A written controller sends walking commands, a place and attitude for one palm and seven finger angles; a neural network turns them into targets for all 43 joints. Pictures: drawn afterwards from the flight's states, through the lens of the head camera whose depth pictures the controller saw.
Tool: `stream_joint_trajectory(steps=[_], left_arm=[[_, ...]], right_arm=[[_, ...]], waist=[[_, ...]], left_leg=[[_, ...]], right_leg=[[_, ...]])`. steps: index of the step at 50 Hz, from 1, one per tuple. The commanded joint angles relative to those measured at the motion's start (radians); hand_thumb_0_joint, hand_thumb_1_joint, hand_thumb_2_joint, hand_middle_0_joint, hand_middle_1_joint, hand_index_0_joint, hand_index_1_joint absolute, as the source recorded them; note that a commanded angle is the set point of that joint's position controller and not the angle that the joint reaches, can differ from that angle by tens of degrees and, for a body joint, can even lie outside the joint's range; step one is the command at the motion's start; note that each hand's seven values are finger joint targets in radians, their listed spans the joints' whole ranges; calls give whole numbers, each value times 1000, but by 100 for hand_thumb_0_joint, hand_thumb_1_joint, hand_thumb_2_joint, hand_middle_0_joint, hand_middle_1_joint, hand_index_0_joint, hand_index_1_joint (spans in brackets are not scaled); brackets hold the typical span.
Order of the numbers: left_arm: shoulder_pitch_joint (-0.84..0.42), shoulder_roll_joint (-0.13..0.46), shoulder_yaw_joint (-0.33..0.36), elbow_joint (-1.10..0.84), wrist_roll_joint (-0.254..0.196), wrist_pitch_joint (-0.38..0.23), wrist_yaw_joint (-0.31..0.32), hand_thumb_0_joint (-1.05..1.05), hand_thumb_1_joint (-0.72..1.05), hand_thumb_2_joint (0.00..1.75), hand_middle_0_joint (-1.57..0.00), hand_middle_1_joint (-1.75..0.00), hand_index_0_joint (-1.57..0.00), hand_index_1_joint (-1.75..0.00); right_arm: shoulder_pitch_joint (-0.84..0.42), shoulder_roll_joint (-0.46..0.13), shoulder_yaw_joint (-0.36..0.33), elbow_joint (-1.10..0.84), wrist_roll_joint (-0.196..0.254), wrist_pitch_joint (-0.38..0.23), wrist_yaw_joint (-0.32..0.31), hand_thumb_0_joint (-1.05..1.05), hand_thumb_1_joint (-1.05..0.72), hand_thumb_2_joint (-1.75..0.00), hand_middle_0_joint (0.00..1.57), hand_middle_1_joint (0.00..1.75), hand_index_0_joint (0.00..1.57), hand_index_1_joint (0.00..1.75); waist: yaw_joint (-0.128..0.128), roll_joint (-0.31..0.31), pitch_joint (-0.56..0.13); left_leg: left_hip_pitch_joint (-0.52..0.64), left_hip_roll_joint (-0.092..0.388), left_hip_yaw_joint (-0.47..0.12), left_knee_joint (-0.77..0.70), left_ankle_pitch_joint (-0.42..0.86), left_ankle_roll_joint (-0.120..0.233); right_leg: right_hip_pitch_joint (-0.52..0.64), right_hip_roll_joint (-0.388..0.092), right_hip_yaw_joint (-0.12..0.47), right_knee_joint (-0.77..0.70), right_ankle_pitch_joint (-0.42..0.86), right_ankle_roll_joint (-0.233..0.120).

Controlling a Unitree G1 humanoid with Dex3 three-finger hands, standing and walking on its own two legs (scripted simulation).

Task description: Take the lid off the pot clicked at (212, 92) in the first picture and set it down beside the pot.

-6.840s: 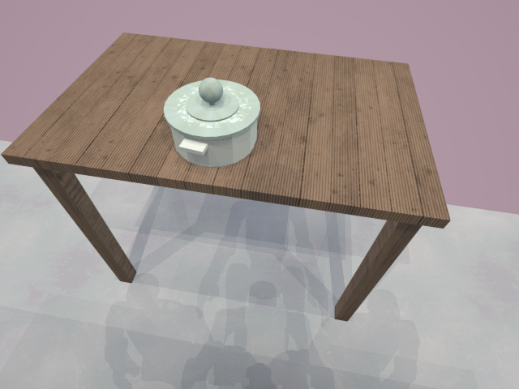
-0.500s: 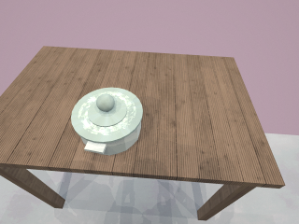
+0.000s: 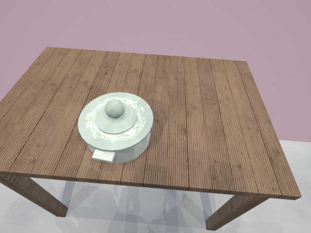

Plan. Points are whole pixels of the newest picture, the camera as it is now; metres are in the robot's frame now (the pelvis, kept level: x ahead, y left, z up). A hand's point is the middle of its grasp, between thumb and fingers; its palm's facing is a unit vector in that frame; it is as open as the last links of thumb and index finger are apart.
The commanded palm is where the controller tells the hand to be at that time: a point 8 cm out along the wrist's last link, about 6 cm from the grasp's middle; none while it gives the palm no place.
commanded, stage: look again from close up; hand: left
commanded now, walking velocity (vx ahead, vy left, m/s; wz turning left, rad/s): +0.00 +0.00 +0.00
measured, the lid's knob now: (114, 108) +0.40 +0.14 +0.10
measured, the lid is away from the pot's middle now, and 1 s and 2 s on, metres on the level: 0.00 0.00 0.00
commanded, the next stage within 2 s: shuffle to correct the standing spot in 1.00 s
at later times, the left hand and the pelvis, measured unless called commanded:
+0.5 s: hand out of the picture -0.03 +0.17 -0.18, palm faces +0.02 -0.99 -0.15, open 7.4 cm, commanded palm none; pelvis +0.00 +0.02 +0.00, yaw +0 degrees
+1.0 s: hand out of the picture -0.04 +0.18 -0.18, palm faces +0.02 -0.99 -0.14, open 7.4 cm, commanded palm none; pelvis -0.01 +0.03 +0.00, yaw +0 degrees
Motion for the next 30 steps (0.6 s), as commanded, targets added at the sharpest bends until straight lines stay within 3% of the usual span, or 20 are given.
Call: stream_joint_trajectory(steps=[1,7,8,12,13,16,23,30], left_arm=[[96,82,15,-18,-5,-10,6,0,90,90,-20,-30,-20,-30],[104,79,15,-12,-5,-11,6,0,90,90,-20,-30,-20,-30],[101,83,15,-12,-5,-10,5,0,90,90,-20,-30,-20,-30],[106,73,14,-8,-4,-8,7,0,90,90,-20,-30,-20,-30],[112,75,15,-7,-6,-9,5,0,90,90,-20,-30,-20,-30],[114,69,14,-4,-5,-9,7,0,90,90,-20,-30,-20,-30],[123,65,12,1,-5,-7,7,0,90,90,-20,-30,-20,-30],[133,57,12,5,-3,-6,9,0,90,90,-20,-30,-20,-30]], right_arm=[[77,-84,-14,-15,-1,-18,-1,0,-90,-90,20,30,20,30],[87,-77,-15,-11,0,-20,-1,0,-90,-90,20,30,20,30],[90,-77,-15,-9,1,-20,-1,0,-90,-90,20,30,20,30],[93,-72,-13,-6,1,-21,-2,0,-90,-90,20,30,20,30],[93,-72,-14,-6,1,-21,-2,0,-90,-90,20,30,20,30],[97,-69,-15,-4,1,-22,-2,0,-90,-90,20,30,20,30],[106,-65,-15,-1,2,-23,-3,0,-90,-90,20,30,20,30],[110,-64,-16,-3,2,-24,-4,0,-90,-90,20,30,20,30]], waist=[[-1,22,25],[-2,29,9],[-1,-1,19],[-1,32,30],[3,11,27],[0,34,21],[2,7,28],[1,24,29]], left_leg=[[3,110,-105,-69,266,30],[11,110,-104,-67,266,34],[-2,111,-109,-67,256,37],[-6,108,-110,-72,263,37],[-7,110,-111,-71,254,40],[-1,108,-110,-69,254,39],[-11,111,-116,-70,261,46],[-11,108,-118,-72,258,47]], right_leg=[[-42,-102,91,-68,251,-42],[-41,-101,89,-68,236,-39],[-37,-97,84,-70,230,-40],[-46,-100,83,-67,216,-36],[-41,-97,83,-70,214,-38],[-47,-100,86,-67,212,-37],[-44,-98,77,-67,203,-34],[-52,-99,80,-65,191,-30]])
